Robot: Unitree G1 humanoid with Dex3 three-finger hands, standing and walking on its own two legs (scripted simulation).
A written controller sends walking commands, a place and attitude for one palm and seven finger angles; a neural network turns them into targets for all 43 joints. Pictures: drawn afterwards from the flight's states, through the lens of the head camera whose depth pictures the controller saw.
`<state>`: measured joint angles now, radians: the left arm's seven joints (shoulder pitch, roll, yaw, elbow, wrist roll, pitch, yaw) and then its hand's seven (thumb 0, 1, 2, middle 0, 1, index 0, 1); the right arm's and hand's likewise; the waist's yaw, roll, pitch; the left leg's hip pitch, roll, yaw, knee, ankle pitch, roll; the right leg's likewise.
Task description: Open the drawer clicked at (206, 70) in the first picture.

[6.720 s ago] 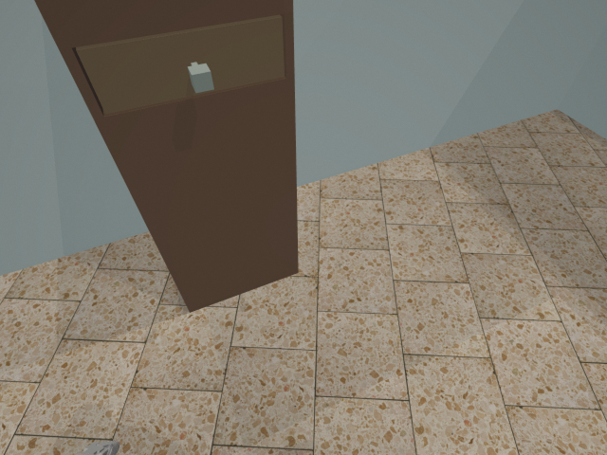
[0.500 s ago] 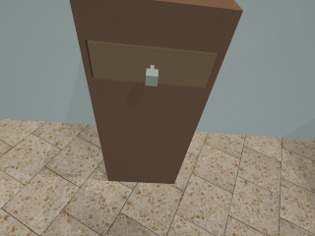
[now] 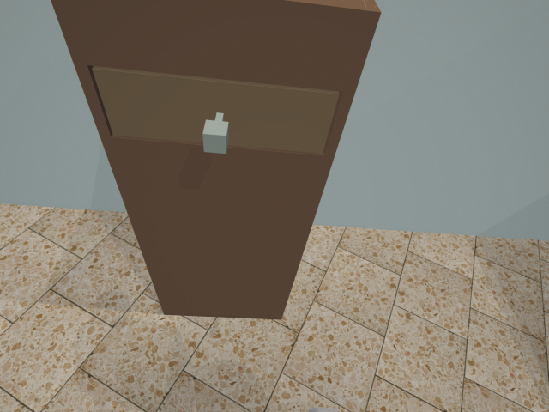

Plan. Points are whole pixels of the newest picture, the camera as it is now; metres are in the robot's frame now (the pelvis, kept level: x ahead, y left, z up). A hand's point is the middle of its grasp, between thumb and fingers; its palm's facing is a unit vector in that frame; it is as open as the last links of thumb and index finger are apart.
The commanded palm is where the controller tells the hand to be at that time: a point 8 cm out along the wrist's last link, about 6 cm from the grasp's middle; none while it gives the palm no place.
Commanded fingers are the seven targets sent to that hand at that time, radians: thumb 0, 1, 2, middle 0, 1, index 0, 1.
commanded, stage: shuffle to correct the standing spot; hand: left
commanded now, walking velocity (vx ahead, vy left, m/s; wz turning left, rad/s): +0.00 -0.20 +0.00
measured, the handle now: (217, 129) +0.51 +0.13 +0.13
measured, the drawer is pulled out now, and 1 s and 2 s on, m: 0.00 0.00 0.00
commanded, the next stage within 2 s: come to a stop and stand still in 0.06 s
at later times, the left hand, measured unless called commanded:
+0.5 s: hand out of the picture +0.04 +0.09 -0.18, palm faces +0.08 -0.98 -0.17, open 7.3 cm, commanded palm none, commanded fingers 0.00 0.90 0.90 -0.20 -0.30 -0.20 -0.30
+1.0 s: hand out of the picture +0.04 +0.10 -0.16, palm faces +0.02 -0.97 -0.26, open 7.4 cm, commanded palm none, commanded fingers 0.00 0.90 0.90 -0.20 -0.30 -0.20 -0.30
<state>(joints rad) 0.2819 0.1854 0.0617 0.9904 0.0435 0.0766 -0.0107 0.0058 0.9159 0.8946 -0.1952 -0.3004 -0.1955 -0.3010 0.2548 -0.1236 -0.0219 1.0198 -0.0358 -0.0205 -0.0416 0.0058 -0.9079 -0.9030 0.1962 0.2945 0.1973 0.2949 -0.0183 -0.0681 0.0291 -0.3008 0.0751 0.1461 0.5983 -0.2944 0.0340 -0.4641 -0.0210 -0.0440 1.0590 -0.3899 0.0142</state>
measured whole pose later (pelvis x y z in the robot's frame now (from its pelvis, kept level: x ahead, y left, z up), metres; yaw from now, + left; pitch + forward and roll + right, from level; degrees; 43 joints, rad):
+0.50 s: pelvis +0.02 -0.09 +0.00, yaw +1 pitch -1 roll -1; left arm 0.26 0.17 0.04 1.01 0.02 0.03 0.02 0.00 0.93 0.89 -0.20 -0.30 -0.20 -0.30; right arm 0.23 -0.16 -0.02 1.04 -0.01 0.02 -0.01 0.01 -0.91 -0.90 0.19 0.29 0.19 0.29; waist 0.01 -0.03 0.05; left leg -0.27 0.01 0.10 0.56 -0.24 0.04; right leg -0.23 -0.04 -0.09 0.56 -0.30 0.01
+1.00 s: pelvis +0.03 -0.09 +0.01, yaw +1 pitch -1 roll +1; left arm 0.30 0.18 -0.01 1.05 0.02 -0.01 0.03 0.00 0.91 0.89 -0.20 -0.30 -0.20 -0.30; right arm 0.25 -0.21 0.01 1.03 -0.02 -0.01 0.00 0.00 -0.93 -0.90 0.20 0.29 0.20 0.29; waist 0.01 0.04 0.01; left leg -0.20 -0.01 0.12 0.46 -0.24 0.05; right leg -0.19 -0.06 -0.07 0.50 -0.29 0.01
